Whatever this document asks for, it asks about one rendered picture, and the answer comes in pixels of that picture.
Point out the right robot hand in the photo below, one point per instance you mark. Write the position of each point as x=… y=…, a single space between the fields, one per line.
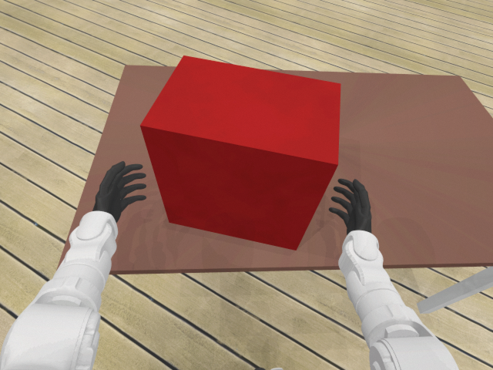
x=359 y=208

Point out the carton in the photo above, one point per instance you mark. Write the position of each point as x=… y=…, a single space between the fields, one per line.
x=243 y=152

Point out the robot right upper arm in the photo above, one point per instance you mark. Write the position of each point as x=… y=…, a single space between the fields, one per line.
x=414 y=353

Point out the table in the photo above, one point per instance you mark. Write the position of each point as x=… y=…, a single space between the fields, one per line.
x=422 y=146

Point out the robot left upper arm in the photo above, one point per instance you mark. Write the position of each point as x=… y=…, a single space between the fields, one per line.
x=54 y=337

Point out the left robot forearm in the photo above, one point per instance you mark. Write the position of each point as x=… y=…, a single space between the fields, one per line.
x=82 y=275

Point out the right robot forearm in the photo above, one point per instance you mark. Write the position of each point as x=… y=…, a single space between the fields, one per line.
x=380 y=308

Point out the left robot hand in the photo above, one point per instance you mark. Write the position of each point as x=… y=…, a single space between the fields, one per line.
x=111 y=196

